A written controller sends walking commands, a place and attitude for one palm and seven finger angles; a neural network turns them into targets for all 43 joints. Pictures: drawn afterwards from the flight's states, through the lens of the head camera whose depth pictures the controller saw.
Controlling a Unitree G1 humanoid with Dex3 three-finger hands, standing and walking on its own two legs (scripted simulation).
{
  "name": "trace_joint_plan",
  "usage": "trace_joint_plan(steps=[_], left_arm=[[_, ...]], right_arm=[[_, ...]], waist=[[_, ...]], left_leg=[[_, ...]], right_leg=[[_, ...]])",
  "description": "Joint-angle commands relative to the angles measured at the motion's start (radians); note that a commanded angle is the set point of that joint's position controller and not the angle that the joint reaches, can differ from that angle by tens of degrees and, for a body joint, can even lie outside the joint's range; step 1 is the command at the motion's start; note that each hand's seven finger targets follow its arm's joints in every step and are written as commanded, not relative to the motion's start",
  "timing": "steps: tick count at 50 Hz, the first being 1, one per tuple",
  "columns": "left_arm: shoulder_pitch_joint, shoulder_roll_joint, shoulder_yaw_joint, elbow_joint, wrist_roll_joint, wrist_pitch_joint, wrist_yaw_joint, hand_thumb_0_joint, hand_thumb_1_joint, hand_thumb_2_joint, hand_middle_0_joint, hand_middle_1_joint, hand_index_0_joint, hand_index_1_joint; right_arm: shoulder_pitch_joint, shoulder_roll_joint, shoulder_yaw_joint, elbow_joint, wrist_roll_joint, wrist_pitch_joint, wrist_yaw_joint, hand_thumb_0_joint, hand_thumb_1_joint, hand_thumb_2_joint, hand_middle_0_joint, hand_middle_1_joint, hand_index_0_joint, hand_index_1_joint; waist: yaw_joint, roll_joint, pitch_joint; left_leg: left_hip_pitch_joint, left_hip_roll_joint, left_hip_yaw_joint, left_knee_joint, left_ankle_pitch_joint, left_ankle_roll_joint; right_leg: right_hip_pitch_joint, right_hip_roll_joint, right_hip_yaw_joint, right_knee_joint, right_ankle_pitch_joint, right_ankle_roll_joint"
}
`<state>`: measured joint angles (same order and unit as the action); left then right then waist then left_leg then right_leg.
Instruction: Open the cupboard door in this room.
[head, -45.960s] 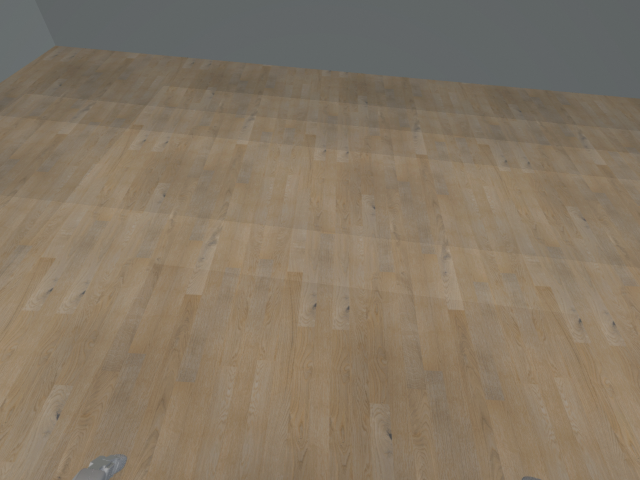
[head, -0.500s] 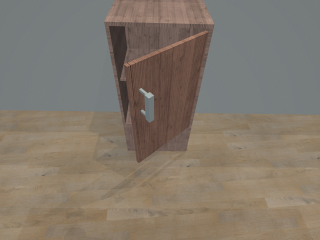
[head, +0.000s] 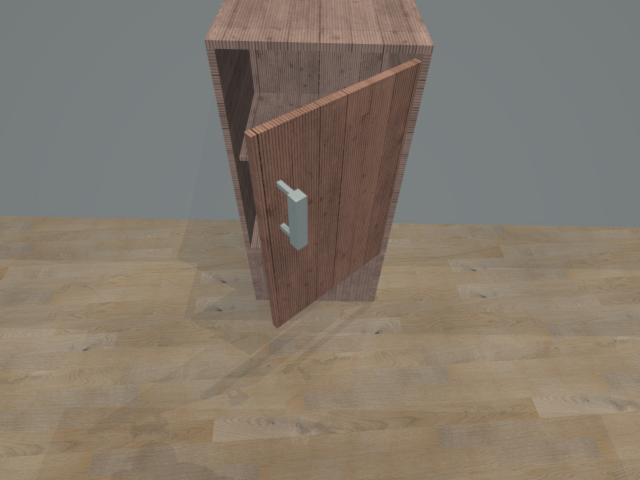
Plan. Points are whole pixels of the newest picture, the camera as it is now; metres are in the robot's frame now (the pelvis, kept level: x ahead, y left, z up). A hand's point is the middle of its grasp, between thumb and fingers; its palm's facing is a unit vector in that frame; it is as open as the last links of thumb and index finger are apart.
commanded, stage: look to check the result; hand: left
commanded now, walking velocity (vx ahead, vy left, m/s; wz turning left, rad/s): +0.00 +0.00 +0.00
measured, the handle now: (290, 214) +0.55 +0.09 -0.03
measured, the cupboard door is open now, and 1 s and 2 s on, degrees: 41 41 41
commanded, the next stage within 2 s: walk to a spot facing it in 0.26 s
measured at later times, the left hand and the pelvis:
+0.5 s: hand out of the picture +0.01 +0.16 -0.18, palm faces +0.05 -0.99 -0.16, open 7.4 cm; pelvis +0.02 +0.00 +0.00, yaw -1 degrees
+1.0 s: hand out of the picture +0.10 +0.13 -0.16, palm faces -0.16 -0.95 -0.28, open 7.4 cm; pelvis +0.01 -0.05 +0.00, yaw -16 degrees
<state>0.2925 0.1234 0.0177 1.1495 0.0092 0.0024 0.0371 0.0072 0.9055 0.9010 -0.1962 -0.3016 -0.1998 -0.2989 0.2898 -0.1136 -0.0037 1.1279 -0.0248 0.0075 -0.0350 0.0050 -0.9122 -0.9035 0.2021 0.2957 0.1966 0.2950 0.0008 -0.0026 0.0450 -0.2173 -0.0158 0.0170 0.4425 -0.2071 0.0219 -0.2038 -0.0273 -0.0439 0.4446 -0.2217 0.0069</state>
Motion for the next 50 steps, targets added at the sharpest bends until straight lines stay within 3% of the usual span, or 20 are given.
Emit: trace_joint_plan(steps=[1,17,21,27,30,32,34,36,37,38,39,40,41,42,44,46,48,50], left_arm=[[0.067,0.081,0.011,-0.019,0.003,-0.013,0.001,0.0,0.9,0.9,-0.2,-0.3,-0.2,-0.3],[0.063,0.083,0.009,-0.011,0.001,-0.014,0.002,0.0,0.9,0.9,-0.2,-0.3,-0.2,-0.3],[0.055,0.088,0.017,-0.017,0.002,-0.007,0.0,0.0,0.9,0.9,-0.2,-0.3,-0.2,-0.3],[-0.001,0.117,0.056,-0.084,0.01,0.025,-0.017,0.0,0.9,0.9,-0.2,-0.3,-0.2,-0.3],[-0.012,0.108,0.069,-0.124,0.015,0.036,-0.028,0.0,0.9,0.9,-0.2,-0.3,-0.2,-0.3],[-0.026,0.101,0.076,-0.15,0.017,0.04,-0.034,0.0,0.9,0.9,-0.2,-0.3,-0.2,-0.3],[-0.034,0.098,0.08,-0.171,0.017,0.041,-0.039,0.0,0.9,0.9,-0.2,-0.3,-0.2,-0.3],[0.019,0.093,0.082,-0.166,0.015,0.031,-0.042,0.0,0.9,0.9,-0.2,-0.3,-0.2,-0.3],[0.073,0.106,0.088,-0.155,0.017,0.023,-0.042,0.0,0.9,0.9,-0.2,-0.3,-0.2,-0.3],[0.094,0.186,0.1,-0.152,0.028,0.014,-0.034,0.0,0.9,0.9,-0.2,-0.3,-0.2,-0.3],[0.11,0.271,0.114,-0.146,0.025,0.012,-0.022,0.0,0.9,0.9,-0.2,-0.3,-0.2,-0.3],[0.112,0.266,0.11,-0.153,0.014,0.017,-0.017,0.0,0.9,0.9,-0.2,-0.3,-0.2,-0.3],[0.07,0.23,0.108,-0.168,0.014,0.017,-0.009,0.0,0.9,0.9,-0.2,-0.3,-0.2,-0.3],[0.02,0.215,0.109,-0.182,0.012,0.021,-0.005,0.0,0.9,0.9,-0.2,-0.3,-0.2,-0.3],[0.01,0.218,0.105,-0.204,0.011,0.008,-0.005,0.0,0.9,0.9,-0.2,-0.3,-0.2,-0.3],[0.028,0.226,0.106,-0.208,0.009,0.0,-0.006,0.0,0.9,0.9,-0.2,-0.3,-0.2,-0.3],[0.035,0.229,0.106,-0.212,0.009,0.001,-0.006,0.0,0.9,0.9,-0.2,-0.3,-0.2,-0.3],[0.036,0.231,0.108,-0.224,0.011,0.004,-0.008,0.0,0.9,0.9,-0.2,-0.3,-0.2,-0.3]], right_arm=[[0.076,-0.081,-0.008,-0.011,0.005,-0.016,-0.005,0.0,-0.9,-0.9,0.2,0.3,0.2,0.3],[0.068,-0.084,-0.001,0.006,0.008,-0.019,-0.009,0.0,-0.9,-0.9,0.2,0.3,0.2,0.3],[0.066,-0.093,-0.009,0.006,0.005,-0.015,-0.015,0.0,-0.9,-0.9,0.2,0.3,0.2,0.3],[0.054,-0.153,-0.044,-0.043,0.005,0.008,-0.026,0.0,-0.9,-0.9,0.2,0.3,0.2,0.3],[0.042,-0.194,-0.067,-0.082,-0.001,0.008,-0.031,0.0,-0.9,-0.9,0.2,0.3,0.2,0.3],[0.04,-0.208,-0.075,-0.104,-0.002,0.004,-0.03,0.0,-0.9,-0.9,0.2,0.3,0.2,0.3],[0.022,-0.211,-0.08,-0.126,-0.009,0.002,-0.028,0.0,-0.9,-0.9,0.2,0.3,0.2,0.3],[-0.019,-0.215,-0.082,-0.149,-0.009,0.002,-0.026,0.0,-0.9,-0.9,0.2,0.3,0.2,0.3],[-0.042,-0.215,-0.084,-0.162,-0.002,0.004,-0.024,0.0,-0.9,-0.9,0.2,0.3,0.2,0.3],[-0.045,-0.173,-0.086,-0.182,0.009,0.008,-0.021,0.0,-0.9,-0.9,0.2,0.3,0.2,0.3],[-0.093,-0.13,-0.075,-0.216,0.011,0.011,-0.012,0.0,-0.9,-0.9,0.2,0.3,0.2,0.3],[-0.096,-0.157,-0.08,-0.214,0.01,0.021,-0.011,0.0,-0.9,-0.9,0.2,0.3,0.2,0.3],[-0.125,-0.164,-0.084,-0.21,0.007,0.029,-0.009,0.0,-0.9,-0.9,0.2,0.3,0.2,0.3],[-0.123,-0.162,-0.088,-0.207,0.007,0.03,-0.005,0.0,-0.9,-0.9,0.2,0.3,0.2,0.3],[-0.141,-0.153,-0.082,-0.215,0.006,0.027,0.004,0.0,-0.9,-0.9,0.2,0.3,0.2,0.3],[-0.154,-0.148,-0.079,-0.224,0.005,0.03,0.004,0.0,-0.9,-0.9,0.2,0.3,0.2,0.3],[-0.161,-0.153,-0.083,-0.232,0.007,0.035,0.0,0.0,-0.9,-0.9,0.2,0.3,0.2,0.3],[-0.183,-0.166,-0.081,-0.252,0.007,0.035,-0.003,0.0,-0.9,-0.9,0.2,0.3,0.2,0.3]], waist=[[-0.005,0.001,0.02],[0.002,0.006,0.043],[-0.001,0.019,0.05],[-0.009,0.048,0.054],[-0.009,0.137,0.031],[-0.01,0.183,0.011],[-0.006,0.191,0.009],[0.029,0.135,-0.02],[0.056,0.046,-0.049],[0.061,-0.192,-0.056],[0.08,-0.368,-0.028],[0.076,-0.264,-0.037],[0.061,-0.276,-0.007],[0.038,-0.201,0.008],[0.033,-0.073,-0.025],[0.036,-0.047,-0.064],[0.037,-0.071,-0.076],[0.041,-0.098,-0.073]], left_leg=[[0.0,0.096,-0.085,-0.103,0.058,0.011],[0.01,0.097,-0.078,-0.104,0.11,0.009],[0.038,0.106,-0.062,-0.087,0.116,0.008],[0.029,0.185,-0.078,-0.083,0.015,0.036],[0.029,0.269,-0.147,-0.134,-0.034,0.084],[0.034,0.334,-0.161,-0.15,0.032,0.133],[0.026,0.356,-0.132,-0.124,0.156,0.151],[0.013,0.324,-0.045,-0.01,0.264,0.115],[-0.002,0.277,0.017,0.097,0.218,0.068],[-0.137,0.15,0.114,0.287,-0.006,-0.008],[-0.314,0.034,0.131,0.503,-0.398,-0.053],[-0.326,0.052,0.02,0.636,-0.393,-0.047],[-0.353,0.068,-0.021,0.686,-0.337,-0.046],[-0.371,0.078,-0.032,0.714,-0.277,-0.047],[-0.368,0.077,-0.038,0.711,-0.208,-0.063],[-0.371,0.069,-0.041,0.689,-0.179,-0.073],[-0.385,0.064,-0.05,0.681,-0.157,-0.077],[-0.391,0.06,-0.058,0.659,-0.162,-0.082]], right_leg=[[-0.008,-0.074,0.067,-0.095,0.03,-0.032],[0.032,-0.074,0.06,-0.112,0.067,-0.031],[-0.004,-0.071,0.079,-0.098,0.085,-0.036],[-0.106,-0.023,0.079,0.012,0.021,-0.035],[-0.159,0.019,0.054,0.16,-0.044,-0.028],[-0.186,0.024,0.033,0.313,-0.188,-0.02],[-0.186,0.009,0.03,0.344,-0.25,-0.018],[-0.093,0.01,0.02,0.208,-0.14,-0.02],[-0.019,0.006,0.034,0.074,0.027,-0.024],[0.072,-0.144,0.272,-0.079,0.255,-0.067],[0.127,-0.313,0.486,-0.123,0.505,-0.159],[0.114,-0.317,0.468,-0.119,0.435,-0.21],[0.064,-0.261,0.469,-0.138,0.35,-0.2],[0.063,-0.24,0.446,-0.121,0.299,-0.189],[0.094,-0.202,0.408,-0.098,0.344,-0.193],[0.143,-0.18,0.388,-0.084,0.403,-0.176],[0.173,-0.163,0.389,-0.091,0.395,-0.146],[0.173,-0.158,0.41,-0.096,0.378,-0.154]])
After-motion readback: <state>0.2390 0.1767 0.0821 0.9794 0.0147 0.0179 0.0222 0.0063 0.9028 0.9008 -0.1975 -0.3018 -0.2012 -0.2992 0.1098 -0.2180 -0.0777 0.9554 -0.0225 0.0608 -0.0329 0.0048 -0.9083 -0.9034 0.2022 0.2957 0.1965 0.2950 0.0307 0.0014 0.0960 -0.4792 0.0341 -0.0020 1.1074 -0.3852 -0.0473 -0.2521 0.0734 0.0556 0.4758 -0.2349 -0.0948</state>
